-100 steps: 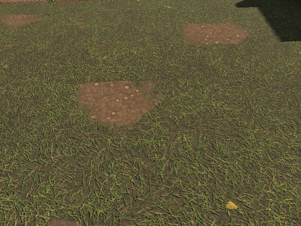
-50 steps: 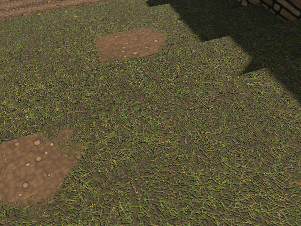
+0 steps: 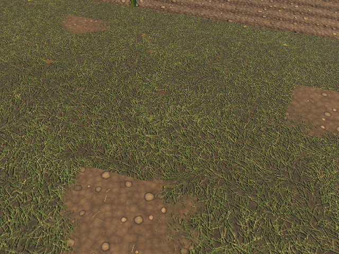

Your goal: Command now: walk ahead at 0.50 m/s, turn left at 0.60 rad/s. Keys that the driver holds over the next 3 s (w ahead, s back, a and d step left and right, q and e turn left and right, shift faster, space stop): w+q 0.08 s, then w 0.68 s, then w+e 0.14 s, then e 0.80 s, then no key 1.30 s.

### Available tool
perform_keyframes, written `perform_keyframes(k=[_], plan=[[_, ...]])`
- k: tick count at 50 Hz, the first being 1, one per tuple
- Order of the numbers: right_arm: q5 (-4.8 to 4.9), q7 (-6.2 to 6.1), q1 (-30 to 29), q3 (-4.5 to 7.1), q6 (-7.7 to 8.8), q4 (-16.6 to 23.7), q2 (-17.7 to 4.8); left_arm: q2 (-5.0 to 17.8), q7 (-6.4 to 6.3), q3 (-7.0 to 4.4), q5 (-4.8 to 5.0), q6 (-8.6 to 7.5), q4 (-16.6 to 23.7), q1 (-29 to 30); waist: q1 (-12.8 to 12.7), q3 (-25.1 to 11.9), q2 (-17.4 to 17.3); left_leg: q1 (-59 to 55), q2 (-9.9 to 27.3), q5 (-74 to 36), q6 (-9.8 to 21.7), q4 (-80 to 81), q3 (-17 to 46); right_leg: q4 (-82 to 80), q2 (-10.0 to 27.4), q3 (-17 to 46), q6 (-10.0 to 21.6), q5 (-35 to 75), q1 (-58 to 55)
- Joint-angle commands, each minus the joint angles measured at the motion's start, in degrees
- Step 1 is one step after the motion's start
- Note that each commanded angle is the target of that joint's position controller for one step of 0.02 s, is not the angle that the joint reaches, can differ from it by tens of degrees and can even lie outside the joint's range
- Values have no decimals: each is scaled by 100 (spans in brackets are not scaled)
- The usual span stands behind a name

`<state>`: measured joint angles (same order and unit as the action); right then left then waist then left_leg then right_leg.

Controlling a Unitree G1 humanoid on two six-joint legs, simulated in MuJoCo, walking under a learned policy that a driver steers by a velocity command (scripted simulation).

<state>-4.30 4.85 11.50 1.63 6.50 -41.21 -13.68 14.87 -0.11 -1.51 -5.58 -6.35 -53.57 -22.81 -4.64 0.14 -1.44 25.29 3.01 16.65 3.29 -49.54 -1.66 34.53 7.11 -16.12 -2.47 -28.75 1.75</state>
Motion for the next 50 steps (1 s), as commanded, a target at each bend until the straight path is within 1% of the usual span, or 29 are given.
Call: perform_keyframes(k=[1, 2, 3, 4, 5, 8, 9, 12, 16, 18, 19, 20, 21, 22, 23, 24, 25, 26, 27, 32, 37, 39, 40, 41, 42, 43, 44, 47, 50], plan=[[33, -382, 2313, 603, 294, -459, -1546, 580, 253, -192, -237, -60, 823, 435, 992, -978, -1412, -4399, -186, -2727, 1468, 1240, 937, 4025, -345, 195, 328, 775, 3277], [-19, -381, 2995, 522, 338, -524, -1624, 137, 482, 10, 14, -191, 1222, 860, 1337, -1506, -866, -5174, 796, -3577, 2348, 1878, 3185, 4828, -1061, 1469, 238, -993, 4703], [-20, -291, 3028, 460, 457, -705, -1179, 190, 523, -17, 409, -212, 1695, 2140, 1785, -19, -442, -4221, 1340, -2305, 2169, 2440, 3892, 4541, -936, 2157, 323, -913, 6009], [142, -200, 2580, 285, 483, -807, -675, 379, 346, -119, 422, -128, 1819, 2408, 1431, 417, -274, -3369, 1381, -1170, 1920, 2279, 3799, 4505, -592, 2346, 281, -470, 5986], [238, -112, 2100, 174, 393, -751, -426, 533, 227, -170, 264, -27, 1650, 2000, 1034, 367, -151, -2596, 1272, -930, 1878, 1889, 3507, 4566, -442, 2392, 231, -156, 5739], [-32, -184, 586, -137, 131, -362, -74, -17, 293, 128, -315, 278, 1135, 808, 49, 351, -58, 837, 504, 546, 1381, 1585, 2203, 3414, -290, 2140, 578, 2035, 3647], [-120, -384, 404, -273, 207, -227, 212, 2, 380, 187, -334, 211, 1073, 672, 179, 226, -32, 1183, 10, 605, 1100, 1362, 1457, 2475, -267, 2193, 595, 3927, 3178], [-112, -518, 967, -169, 206, -398, -628, 79, 477, 151, 144, 222, 1199, 1040, 380, 305, 90, 2810, -450, 2141, 751, 895, 712, 1190, -560, 1251, 112, 5880, 682], [265, -289, 2278, -265, 192, -932, -562, 559, 346, 69, -141, 406, 1225, 1798, 967, 956, 122, -34, 190, 2419, 885, -180, 2220, -1334, -49, 1751, 149, 4639, 1957], [330, -188, 1888, -197, -71, -1075, -925, 567, 311, 11, 1, 385, 962, 899, 495, 804, 105, -751, 157, 1462, 642, -1485, 2465, -2586, 157, 1765, 403, 5353, 1263], [361, -635, 1738, 115, -430, -1084, -812, 730, 183, -212, 630, 317, 393, -337, 132, -138, -347, -666, -574, -464, 793, -3404, 1071, -2373, 88, 1539, 492, 5938, 116], [-213, 19, 3171, -465, -188, -1276, 254, 1306, 299, -356, 90, 223, 87, -2149, 67, -1855, 2399, 1407, -1146, 1955, -126, -5744, 1160, 359, 730, 1914, 2017, 8043, -3897], [-131, 194, 2881, -350, -196, -1002, 0, 1381, 389, -426, 36, 239, 233, -1895, -213, -2089, 1716, 3503, -1341, 2931, -386, -7050, 880, 554, 1295, 3218, 2612, 7980, -4806], [18, 177, 1682, -227, -169, -581, -384, 1120, 355, -364, -218, 333, 384, -1533, -517, -1287, 631, 4397, -1101, 2360, -476, -6544, 862, 31, 1356, 3361, 2319, 7072, -4279], [145, 128, 1273, -270, -134, -168, -331, 1284, 377, -394, -36, 335, 443, -738, -174, -619, 729, 5434, -560, 1604, -507, -6456, 820, -760, 1797, 4361, 2523, 3111, -3163], [161, -22, 1147, -235, -105, -237, -433, 833, 434, -253, 44, 316, 325, -574, -37, -76, 316, 5226, -164, 978, -246, -6176, 924, -1354, 1771, 4428, 2501, 1428, -1691], [-46, -190, 740, -390, -84, -223, -102, -245, 341, 167, -31, 155, 444, -32, 397, 519, -122, 4551, 518, -627, 49, -3880, 1433, -1942, 1694, 4078, 2218, 1791, -82], [-123, -191, 696, -412, -119, -352, -50, -454, 295, 272, -29, 66, 651, 636, 713, 815, -87, 3243, 912, -1441, 87, -2178, 1301, -2536, 1318, 3500, 2250, 2256, 1459], [-171, -150, 482, -363, -197, -348, -68, -260, 254, 222, 213, -32, 607, 561, 605, 424, 367, 2045, 690, -1986, 44, -1079, 639, -2581, 704, 2758, 2255, 2218, 1908], [53, -22, -446, -418, -351, -30, -185, 1008, 450, -166, 263, -187, 275, 76, 400, 437, 237, 804, 127, -2063, -92, 1122, 249, -2321, 748, 2401, 1964, 3852, 1490], [87, -180, -1335, -225, -260, 169, -499, 709, 395, -225, 141, -14, 31, -290, 168, 371, 388, 856, -156, -2059, 172, 1867, 133, -1914, 788, 2183, 1582, 4132, -274], [202, -203, -969, -11, -156, 119, -829, 769, 373, -290, 149, 12, 50, -122, 509, -6, 431, -893, -446, -1972, 471, 1792, -212, -1204, 426, 1781, 1234, 5580, 223], [259, -238, 48, 147, -80, -178, -1144, 680, 421, -283, 127, -17, 157, 34, 910, -705, 175, -2800, -218, -2452, 829, 1422, 112, 51, -69, 1461, 852, 5393, 1191], [265, -259, 1482, 148, -101, -501, -1293, -156, 499, -24, -24, -70, 88, -1066, 976, -2359, -995, -5760, 1477, -2711, 2183, 1836, 2331, 2001, -831, 1382, 378, 2295, 2975], [171, -293, 2566, 118, -144, -902, -1022, -2, 641, -59, 142, -57, 60, -614, 1508, -2271, -714, -5917, 1964, -512, 2047, 3073, 3939, 3082, -1131, 1808, 502, -384, 4003], [113, -378, 2220, 187, -56, -1009, -1002, 202, 606, -165, 289, -21, 231, 387, 1532, -580, -372, -4486, 1672, 1026, 1327, 3537, 3354, 3481, -733, 2163, 777, 90, 4688], [208, -435, 1418, 174, 5, -874, -822, 277, 425, -194, 331, -39, 227, 598, 1204, 88, -418, -3298, 1520, 738, 1122, 3711, 2702, 3535, -419, 2105, 848, 544, 4518], [171, -503, 432, -78, -4, -724, 63, -270, 282, -41, 75, -19, 92, 332, 432, -156, -107, -1794, 1358, -1589, 1110, 4095, 1405, 3041, 97, 2222, 852, 1248, 3129], [82, -513, 102, 61, 107, -666, -174, -174, 417, -78, 271, 14, 193, 553, 270, -192, -73, -1503, 1112, -3628, 1073, 4155, 193, 2485, 79, 1882, 425, 1513, 2931]])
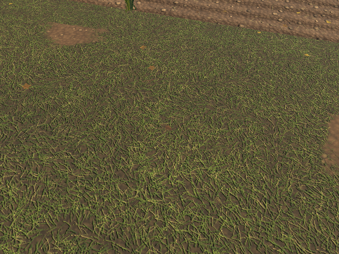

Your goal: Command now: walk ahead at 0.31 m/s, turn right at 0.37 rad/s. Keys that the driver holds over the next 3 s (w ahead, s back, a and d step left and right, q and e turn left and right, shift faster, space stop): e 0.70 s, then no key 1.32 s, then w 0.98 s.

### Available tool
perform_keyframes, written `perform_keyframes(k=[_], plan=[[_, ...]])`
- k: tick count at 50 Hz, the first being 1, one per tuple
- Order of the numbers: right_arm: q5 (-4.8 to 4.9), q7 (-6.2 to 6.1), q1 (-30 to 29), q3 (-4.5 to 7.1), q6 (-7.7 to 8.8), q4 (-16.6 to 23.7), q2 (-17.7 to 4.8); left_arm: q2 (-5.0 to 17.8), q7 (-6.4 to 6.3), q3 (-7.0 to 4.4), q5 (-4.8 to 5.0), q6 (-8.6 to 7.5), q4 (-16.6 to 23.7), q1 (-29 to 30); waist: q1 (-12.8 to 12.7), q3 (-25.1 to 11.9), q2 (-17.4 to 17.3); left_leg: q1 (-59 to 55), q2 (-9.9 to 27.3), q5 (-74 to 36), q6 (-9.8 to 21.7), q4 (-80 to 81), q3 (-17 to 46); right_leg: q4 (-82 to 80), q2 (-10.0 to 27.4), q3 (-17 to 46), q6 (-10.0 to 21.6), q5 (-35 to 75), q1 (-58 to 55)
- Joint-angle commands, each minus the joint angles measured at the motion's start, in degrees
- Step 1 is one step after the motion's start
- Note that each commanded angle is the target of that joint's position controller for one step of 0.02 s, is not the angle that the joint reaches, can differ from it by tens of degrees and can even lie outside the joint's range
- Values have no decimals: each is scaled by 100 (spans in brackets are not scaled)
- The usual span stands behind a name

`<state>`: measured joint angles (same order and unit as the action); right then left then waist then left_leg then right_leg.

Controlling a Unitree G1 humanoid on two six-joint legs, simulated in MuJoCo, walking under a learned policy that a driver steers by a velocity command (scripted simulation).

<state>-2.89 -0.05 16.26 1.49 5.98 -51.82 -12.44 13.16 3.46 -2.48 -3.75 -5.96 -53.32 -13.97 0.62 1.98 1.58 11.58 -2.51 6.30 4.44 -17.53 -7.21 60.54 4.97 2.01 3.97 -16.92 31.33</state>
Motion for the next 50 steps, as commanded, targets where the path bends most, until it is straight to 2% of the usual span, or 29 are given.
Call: perform_keyframes(k=[1, 3, 4, 6, 7, 8, 9, 10, 12, 14, 15, 16, 17, 18, 19, 20, 22, 24, 28, 33, 36, 38, 39, 40, 41, 42, 44, 45, 50], plan=[[-106, -12, -349, 89, 179, 367, -322, 27, 100, 17, 112, -46, 245, -191, -273, -365, -381, 39, 1615, -3161, 934, 897, 395, -437, 332, -21, -339, 729, -60], [-244, 26, -199, 221, 107, 318, -668, -120, 229, 72, 31, 4, 426, 27, -223, -489, -377, 332, 1461, -3764, 930, 621, -87, -688, 212, -269, -491, 1313, -475], [-237, 44, -216, 275, 87, 350, -768, -45, 250, 65, 30, 26, 530, 63, -246, -475, -391, 401, 1494, -3826, 982, 567, -151, -718, 147, -280, -512, 1427, -539], [-422, 20, -563, 297, 43, 537, -804, 98, 267, 21, 28, -42, 510, -501, -461, -524, -444, 874, 1676, -3607, 1015, 99, -193, 448, 65, -16, -514, 2166, -1071], [-352, -8, -687, 279, 54, 645, -735, 331, 212, -66, 20, -73, 642, -440, -456, -434, -401, 620, 1803, -3673, 1054, -86, -119, 540, 58, 41, -492, 1838, -692], [-141, -51, -549, 322, 112, 636, -886, 506, 140, -143, -8, -77, 843, -68, -335, -252, -399, 123, 1743, -3630, 1035, -158, -204, -203, 32, -188, -492, 1091, -258], [-79, -99, -260, 396, 131, 551, -1068, 475, 127, -127, -58, -56, 979, 198, -153, -183, -400, -256, 1784, -3813, 997, -346, -158, -464, -9, -327, -450, 660, -210], [9, -93, 41, 459, 127, 390, -1175, 409, 88, -87, 29, 3, 1095, 526, 21, 16, -467, -984, 2072, -3972, 983, -272, 75, -1350, 170, -164, -456, 82, 296], [35, -114, 215, 578, 36, 445, -1331, 213, 38, -24, 118, 49, 1110, 520, 272, -97, -510, -1768, 2272, -4218, 985, -521, 197, -1963, -1, -421, -463, -116, 254], [49, -125, -52, 602, -47, 596, -1376, 322, -14, -89, 242, -27, 1083, 317, 117, -365, -383, -1607, 2097, -4364, 736, -1101, -53, -2811, -422, -779, -207, 708, -692], [54, -72, -25, 558, -75, 631, -1263, 568, -87, -210, 277, -121, 1007, 111, 8, -699, -288, -1322, 1793, -4203, 441, -1692, -225, -3221, -704, -845, 114, 1749, -1569], [17, 2, 196, 452, -80, 834, -928, 1201, -284, -389, 220, -207, 1036, -303, 35, -1614, 608, -390, 1279, -2154, -177, -3010, -508, -3122, 60, 440, 1176, 4653, -3159], [-17, 34, 44, 341, 34, 1201, -633, 1728, -390, -536, 65, -233, 1026, -889, -306, -2271, 1396, 1613, 32, 3544, -863, -4860, -238, -3638, 1492, 2746, 2810, 6178, -4719], [165, 147, -1080, 323, 46, 1503, -780, 1613, -346, -600, -189, -348, 632, -1598, -907, -1568, 184, 2729, 111, 3953, -811, -5400, 1025, -3858, 1624, 2815, 2383, 5839, -4598], [246, 106, -1531, 304, 10, 1668, -697, 1485, -330, -664, -150, -418, 483, -1551, -836, -919, 116, 3244, 359, 3808, -783, -5601, 1313, -3770, 1503, 2270, 2058, 5628, -4307], [173, -3, -1211, 410, -24, 1546, -1100, 1073, -310, -578, 29, -351, 549, -992, -464, -880, -4, 3024, 494, 3497, -779, -5649, 1326, -3800, 1296, 1893, 1885, 5436, -3863], [-96, -148, -816, 346, -128, 1417, -921, 698, -201, -401, 234, -189, 837, -194, 166, -530, 42, 2063, 714, 2715, -791, -5125, 1333, -4150, 928, 1413, 1606, 4729, -2211], [-119, -132, -677, 301, -242, 1426, -792, 831, -177, -393, 196, -73, 1135, 16, 279, -680, 113, 1506, 515, 1918, -905, -4773, 1127, -4270, 551, 1175, 1498, 4211, -1654], [-41, -27, -521, 171, -423, 1513, -651, 1240, -114, -506, 50, -151, 1461, -57, 193, -724, 232, 1069, 378, 1470, -1162, -4272, 772, -3955, 257, 1095, 1313, 3799, -1156], [44, -127, -766, 90, -428, 1675, -728, 1162, -51, -446, 149, -98, 1794, -508, -327, -769, 557, 1401, 283, 1973, -1193, -3262, 901, -3433, 739, 2376, 1478, 3264, -1944], [154, -120, -535, 53, -379, 1640, -686, 1206, -17, -409, 230, 11, 1916, -223, -253, -870, 472, 1032, 117, 1498, -1025, -2033, 802, -3065, 660, 2632, 1381, 3313, -1974], [278, -56, -266, 95, -307, 1572, -778, 999, 109, -261, 309, 151, 1836, -109, -2, -821, 101, -63, 262, -460, -528, -693, 825, -2821, 354, 2452, 1041, 2571, -1200], [260, -94, -246, 271, -212, 1665, -1323, 626, 132, -136, 294, 203, 1812, -553, -174, -1075, -460, -920, 1068, -3168, 417, -695, 1547, -2133, -235, 1858, 375, 1042, -602], [70, -46, -108, 433, -70, 1801, -1883, 378, 27, -46, 223, 192, 2104, -601, -184, -1259, -1557, -1749, 2522, -5055, 2225, -482, 3201, -842, -1187, 809, -522, -1898, 890], [-193, 10, 176, 438, -12, 1721, -1564, 1053, -147, -258, 142, 200, 2096, -181, 299, -1155, -442, -1606, 2899, -4663, 2397, -342, 3337, 602, -893, 686, -924, -2589, 1227], [-129, 100, -7, 392, 17, 1636, -1405, 1089, -323, -271, 124, 247, 2034, -53, 99, -875, -304, -1176, 2590, -4135, 1994, -331, 2952, 1282, -794, 713, -1088, -2207, 1289], [64, 319, -853, 76, -10, 1882, -599, 1073, -492, -270, 42, 327, 1772, -229, -305, -747, -570, -410, 1784, -4341, 1189, -604, 2049, 1855, -788, 922, -1282, -1174, 887], [127, 377, -1177, 20, -39, 2004, -517, 909, -402, -194, -35, 331, 1704, -353, -486, -808, -531, -49, 1587, -4328, 998, -675, 1703, 2017, -714, 801, -1367, -756, 525], [319, 647, -732, -99, -22, 1732, -669, 666, 38, -220, 151, 355, 1189, -755, -522, -688, -503, -135, 1181, -3713, 435, -1143, 1089, -155, -130, 305, -1703, -293, -424]])
Over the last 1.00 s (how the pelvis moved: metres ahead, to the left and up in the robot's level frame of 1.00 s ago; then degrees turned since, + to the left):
0.59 0.10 -0.15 5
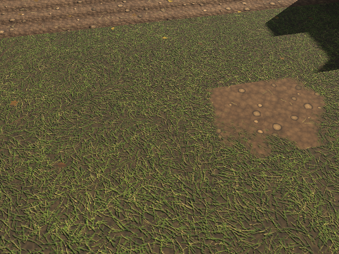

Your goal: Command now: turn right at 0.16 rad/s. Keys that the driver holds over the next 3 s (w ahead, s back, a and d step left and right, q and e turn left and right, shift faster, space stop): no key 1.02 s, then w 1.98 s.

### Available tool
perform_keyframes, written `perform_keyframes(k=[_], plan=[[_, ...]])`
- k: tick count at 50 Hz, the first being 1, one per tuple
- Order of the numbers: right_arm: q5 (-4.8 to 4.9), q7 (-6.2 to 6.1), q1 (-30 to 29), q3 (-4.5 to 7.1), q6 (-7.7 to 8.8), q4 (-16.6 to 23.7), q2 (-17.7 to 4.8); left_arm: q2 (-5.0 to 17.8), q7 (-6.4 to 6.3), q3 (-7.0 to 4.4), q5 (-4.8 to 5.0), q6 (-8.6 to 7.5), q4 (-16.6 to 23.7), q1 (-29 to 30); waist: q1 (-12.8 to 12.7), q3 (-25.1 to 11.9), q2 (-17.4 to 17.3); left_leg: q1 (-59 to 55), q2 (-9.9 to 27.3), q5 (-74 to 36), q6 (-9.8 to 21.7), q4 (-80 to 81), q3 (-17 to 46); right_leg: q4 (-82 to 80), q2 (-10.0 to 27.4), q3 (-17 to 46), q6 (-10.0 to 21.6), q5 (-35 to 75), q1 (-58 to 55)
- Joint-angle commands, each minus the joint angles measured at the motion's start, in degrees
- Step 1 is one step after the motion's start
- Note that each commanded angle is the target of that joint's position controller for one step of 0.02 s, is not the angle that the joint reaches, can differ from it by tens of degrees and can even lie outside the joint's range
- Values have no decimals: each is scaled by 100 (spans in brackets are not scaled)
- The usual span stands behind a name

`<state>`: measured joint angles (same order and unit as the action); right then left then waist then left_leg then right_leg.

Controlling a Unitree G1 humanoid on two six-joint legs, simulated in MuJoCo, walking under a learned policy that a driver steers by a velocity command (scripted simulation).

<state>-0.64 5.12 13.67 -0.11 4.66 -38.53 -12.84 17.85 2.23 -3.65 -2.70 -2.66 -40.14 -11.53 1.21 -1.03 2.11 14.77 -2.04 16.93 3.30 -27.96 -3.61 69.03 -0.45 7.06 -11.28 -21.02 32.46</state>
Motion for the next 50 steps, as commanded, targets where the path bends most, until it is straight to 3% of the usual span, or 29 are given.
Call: perform_keyframes(k=[1, 3, 4, 5, 6, 7, 8, 9, 10, 12, 15, 19, 33, 50], plan=[[129, 170, -374, 83, 104, 304, -758, 43, 209, -46, 97, 59, -137, -881, -496, -321, -594, -391, 1131, -4625, 452, -195, 763, -1748, 514, -363, -183, 21, -888], [252, 314, -285, 159, 48, 156, -977, -58, 219, 34, 262, 103, -147, -754, -469, -233, -594, -287, 1214, -4487, 282, -286, 1046, -2937, 540, -643, -79, 777, -1600], [278, 399, -404, 194, 7, 115, -1049, 14, 185, 30, 328, 98, -185, -850, -556, -239, -629, -304, 1212, -4245, 115, -346, 1152, -3497, 536, -670, 41, 1422, -1906], [259, 445, -345, 208, -31, 108, -984, 264, 98, -24, 332, 84, -170, -816, -440, -347, -656, -532, 1147, -3740, -59, -303, 1249, -3620, 476, -594, 247, 1671, -1916], [228, 395, -193, 241, -50, 168, -934, 560, 30, -68, 290, 68, -80, -455, -112, -382, -438, -733, 917, -2878, -128, -242, 1067, -3797, 387, -590, 535, 1518, -1671], [177, 322, -232, 308, -47, 149, -1083, 661, -14, -96, 192, 62, 21, -184, -23, -327, -451, -785, 791, -1963, -108, -195, 939, -3959, 355, -634, 685, 1154, -1493], [100, 245, -396, 340, -36, 220, -1102, 677, -19, -123, 184, 48, 0, -58, 17, -142, -302, -713, 795, -1190, -74, -21, 827, -4112, 331, -642, 847, 637, -1230], [17, 155, -734, 365, 17, 349, -1087, 525, -33, -89, 226, 36, 7, 38, -14, 45, -109, -665, 795, -594, 13, -3, 624, -4311, 347, -477, 992, 428, -949], [51, 113, -903, 344, 70, 341, -963, 285, -7, -16, 281, 40, -2, 64, -74, 159, -178, -474, 731, -297, 32, 57, 558, -4466, 399, -404, 988, 534, -1076], [171, 129, -865, 311, 100, 268, -754, 247, 69, 10, 299, 74, -47, -148, -127, 168, -204, -509, 527, -438, -13, 156, 393, -4634, 351, -448, 974, 642, -1308], [121, 157, -788, 355, 87, 221, -746, 261, 140, 15, 269, 132, -93, -361, -144, 43, -194, -900, 408, -1110, -69, 123, 271, -4750, 287, -588, 975, 838, -1386], [99, 140, -815, 414, 74, 198, -823, 260, 172, 17, 264, 167, -55, -340, -188, 79, -162, -879, 372, -1181, -146, 234, 238, -4840, 289, -654, 978, 933, -1538], [76, 68, -552, 408, 15, -25, -882, 296, 153, 1, 223, 194, -30, -37, -216, 98, -178, -914, 364, -1424, -200, 458, 317, -4975, 244, -799, 996, 1159, -1963], [52, 75, -208, 408, -90, -351, -963, 326, 105, -30, 222, 284, -495, -76, -218, 114, -260, -1283, 337, -2076, -238, 608, 338, -5127, 213, -939, 943, 1368, -2017]])
Over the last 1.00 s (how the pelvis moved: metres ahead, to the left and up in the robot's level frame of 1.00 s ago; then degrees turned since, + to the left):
0.17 0.02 -0.01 -29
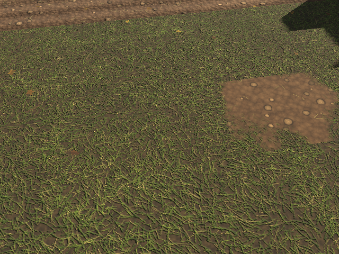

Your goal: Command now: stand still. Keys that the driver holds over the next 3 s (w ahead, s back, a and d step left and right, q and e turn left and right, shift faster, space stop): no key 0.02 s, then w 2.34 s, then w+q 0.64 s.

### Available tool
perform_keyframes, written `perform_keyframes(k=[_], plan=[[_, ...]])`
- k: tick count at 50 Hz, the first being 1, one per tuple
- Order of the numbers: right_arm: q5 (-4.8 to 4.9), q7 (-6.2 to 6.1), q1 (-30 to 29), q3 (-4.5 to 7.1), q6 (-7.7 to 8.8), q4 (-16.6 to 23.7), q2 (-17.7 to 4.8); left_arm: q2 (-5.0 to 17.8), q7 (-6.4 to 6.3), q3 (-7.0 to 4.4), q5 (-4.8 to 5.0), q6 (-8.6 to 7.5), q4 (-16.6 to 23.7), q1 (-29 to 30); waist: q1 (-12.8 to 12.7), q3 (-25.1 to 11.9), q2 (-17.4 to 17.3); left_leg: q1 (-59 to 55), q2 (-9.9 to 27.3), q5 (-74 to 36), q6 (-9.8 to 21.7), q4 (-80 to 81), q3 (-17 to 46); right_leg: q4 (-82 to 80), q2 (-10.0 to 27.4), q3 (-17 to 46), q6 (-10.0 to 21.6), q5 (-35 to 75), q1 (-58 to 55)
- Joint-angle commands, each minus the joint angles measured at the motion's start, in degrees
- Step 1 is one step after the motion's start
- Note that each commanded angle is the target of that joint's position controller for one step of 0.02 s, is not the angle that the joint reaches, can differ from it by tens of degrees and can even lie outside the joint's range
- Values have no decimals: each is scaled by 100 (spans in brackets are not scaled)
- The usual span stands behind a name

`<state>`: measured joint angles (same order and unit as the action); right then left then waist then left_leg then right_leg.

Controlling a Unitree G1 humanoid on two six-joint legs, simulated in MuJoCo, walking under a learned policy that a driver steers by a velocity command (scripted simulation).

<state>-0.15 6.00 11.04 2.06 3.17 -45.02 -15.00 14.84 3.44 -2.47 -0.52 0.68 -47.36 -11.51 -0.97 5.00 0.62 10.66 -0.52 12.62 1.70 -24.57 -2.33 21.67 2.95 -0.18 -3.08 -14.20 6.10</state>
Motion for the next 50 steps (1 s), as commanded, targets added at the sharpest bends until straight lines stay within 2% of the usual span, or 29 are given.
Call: perform_keyframes(k=[1, 4, 7, 9, 11, 14, 15, 17, 18, 19, 20, 21, 22, 25, 27, 29, 31, 34, 38, 40, 42, 43, 44, 45, 46, 47, 48, 49, 50], plan=[[1, -13, 77, 192, 52, 285, -738, 621, -16, -147, 6, -45, 186, -99, 0, -497, -105, -895, 182, -1660, -78, 279, 209, -399, -127, -220, 120, 689, 613], [-154, -161, 595, 422, 31, 111, -1234, 896, -138, -274, -209, -31, 96, -297, 164, -113, -324, -706, 469, 1907, 475, 842, 687, -25, -202, -336, 363, -1273, 1008], [-140, -540, 1170, 323, 248, 52, -871, 422, -370, -133, -342, -306, 331, 190, 525, 165, -897, -991, 2025, 2926, 1659, 1685, 2657, 1325, -92, -125, 675, -1075, 1874], [-240, -747, 1171, 126, 418, 104, -445, 197, -452, -53, -385, -481, 511, 457, 568, 23, -898, -1155, 2271, 2263, 1642, 1942, 2723, 2482, 107, 263, 799, -1841, 2238], [-241, -846, 911, 87, 404, 150, -500, 229, -420, -65, -449, -536, 476, 166, 379, 60, -587, -960, 1848, 2034, 1287, 1982, 1919, 2294, 66, 59, 795, -1800, 1889], [-254, -764, 441, 186, 163, 225, -945, 150, -223, -65, -312, -665, 330, -238, 52, 169, -597, 101, 1243, 1836, 1091, 1604, 929, 1124, -318, -529, 708, -386, 271], [-321, -697, 329, 194, 91, 208, -1012, 139, -128, -47, -247, -721, 267, -515, -111, 162, -526, 445, 1247, 1867, 1156, 1312, 882, 682, -362, -512, 738, 79, -224], [-551, -521, 192, 184, 24, 143, -890, 283, -18, -80, -357, -853, -20, -1495, -532, 11, -90, 1311, 915, 1890, 1301, -188, 657, 456, -441, -488, 683, 207, -1285], [-642, -453, 316, 101, 85, 136, -436, 604, -100, -173, -547, -910, -162, -2207, -697, -241, 732, 1850, 256, 1691, 886, -2296, 196, 73, 306, 572, 1017, 253, -1718], [-546, -353, 176, -31, 245, 500, 157, 1312, -141, -260, -513, -949, 29, -2674, -828, -376, 996, 3133, -590, 2332, 587, -3557, 832, -828, 1706, 3407, 2487, 488, -2042], [-359, -381, -7, 10, 342, 501, 16, 1002, -115, -202, -439, -971, -80, -2423, -730, 404, 705, 3908, -127, 1998, 605, -4220, 1614, -1253, 2161, 3646, 2677, -1472, -1444], [-381, -530, 27, 79, 363, 342, -265, 501, -76, -61, -275, -956, 11, -1728, -498, 688, 212, 4155, 86, 1478, 487, -4863, 1342, -1166, 1867, 2997, 2445, -2219, -1152], [-409, -594, 214, 141, 351, 230, -446, 286, -74, 20, -264, -890, 127, -1496, -349, 416, 12, 3912, 177, 1173, 425, -5006, 1117, -1114, 1610, 2471, 2289, -1963, -899], [-621, -413, 222, -114, 220, 295, 117, -313, -284, 283, -587, -790, 109, -1148, 73, 326, -194, 3112, 713, -420, 397, -3958, 1082, -808, 969, 1135, 1692, -214, -15], [-609, -208, 61, -183, 153, 395, 144, -161, -413, 266, -504, -848, 85, -1513, -190, 57, 119, 2970, 572, -1384, 170, -3598, 584, -591, 549, 625, 1796, 254, 228], [-557, -274, -276, -201, 121, 463, 86, -212, -475, 319, -563, -920, -289, -2173, -407, 123, 84, 3809, 809, -2782, -139, -2363, 936, -64, 645, 824, 1787, 405, -471], [-555, -303, -413, -229, 63, 483, 146, -30, -397, 350, -513, -877, -428, -2405, -444, -26, 177, 2405, 613, -4439, -63, -1165, 385, 470, 138, 366, 1601, -102, 899], [-639, -240, -663, -235, -70, 646, -47, -198, -174, 475, -511, -835, -533, -2456, -312, 396, 62, 1846, 612, -4132, 93, -1342, 429, 725, 472, 942, 1738, -694, 1829], [-531, -293, -1636, -268, -79, 736, -105, -82, -354, 485, -265, -785, -970, -3302, -854, 560, -30, 2706, 712, -3222, 5, -19, 419, 1558, 491, 1352, 1543, -449, 17], [-609, -299, -1603, -330, -49, 557, -20, 63, -342, 453, -190, -653, -1117, -3375, -853, 578, -98, 1995, 730, -3003, 11, 627, 342, 1978, 322, 1280, 1404, -75, -46], [-533, -423, -473, -227, -66, -17, -312, 280, -160, 391, -360, -532, -1264, -3349, -450, 226, -314, 469, 743, -3428, 22, 995, 307, 3089, 14, 1000, 1190, 943, -29], [-415, -477, 751, -44, 1, -393, -682, 356, -18, 372, -327, -499, -1132, -2935, 299, -33, -608, -1219, 565, -3885, 130, 1496, -239, 4261, -229, 650, 1088, 1919, 805], [-414, -437, 2866, 177, 45, -1031, -959, 149, 238, 457, -660, -444, -1266, -2829, 1069, -394, -1057, -4040, 977, -5306, 688, 606, 116, 6279, -292, 616, 717, 1237, 3060], [-469, -311, 3875, 268, 54, -1180, -1161, -566, 377, 601, -480, -474, -1364, -3969, 912, -2860, -1574, -6715, 2250, -7786, 2150, -1894, 996, 8824, -888, 573, 347, -2848, 3874], [-670, -273, 4054, 255, -17, -1405, -1096, 65, 484, 453, -292, -530, -792, -2593, 1404, -2655, -937, -6562, 2426, -7648, 2222, -1697, 1633, 9937, -1003, 559, 188, -3345, 4972], [-558, -302, 3286, 357, -23, -1341, -1397, 123, 467, 390, -138, -644, -133, -1479, 1273, -1664, -900, -5558, 2566, -4855, 2112, -767, 1918, 9646, -679, 253, 298, -2971, 6257], [-495, -349, 2189, 215, -48, -994, -884, 208, 350, 382, -233, -701, 41, -894, 935, -676, 94, -3653, 2367, -1547, 1692, 289, 1774, 8315, -22, 350, 599, -1998, 6236], [-523, -287, 1575, 68, -55, -799, -556, 248, 198, 319, -341, -741, -55, -896, 543, -142, 188, -1808, 2258, -1235, 1741, 746, 1543, 7619, 193, 360, 759, -1499, 5348], [-588, -344, 1007, -239, 86, -612, 283, -71, 55, 415, -478, -690, -107, -921, 9, 262, 178, -181, 2125, -1446, 1650, 1399, 1452, 5837, 683, 765, 1003, -269, 4378]])
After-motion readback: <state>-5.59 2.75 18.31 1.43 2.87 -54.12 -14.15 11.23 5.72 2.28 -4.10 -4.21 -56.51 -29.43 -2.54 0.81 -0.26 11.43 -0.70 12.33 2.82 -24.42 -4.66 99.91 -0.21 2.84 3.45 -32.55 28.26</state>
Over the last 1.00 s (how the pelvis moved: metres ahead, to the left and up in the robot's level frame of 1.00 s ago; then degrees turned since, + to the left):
-0.04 -0.01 0.01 1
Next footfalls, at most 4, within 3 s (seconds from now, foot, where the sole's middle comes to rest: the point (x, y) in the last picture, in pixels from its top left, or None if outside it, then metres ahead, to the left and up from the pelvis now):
0.36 right None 0.09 -0.16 -0.78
0.86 left None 0.49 0.06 -0.96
1.26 right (213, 193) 0.82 -0.19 -0.96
1.98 left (160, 149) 1.20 0.09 -1.15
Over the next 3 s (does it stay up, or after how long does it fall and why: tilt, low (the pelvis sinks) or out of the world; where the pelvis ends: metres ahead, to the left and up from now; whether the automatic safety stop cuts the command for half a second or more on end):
stays up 1.59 0.00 -0.40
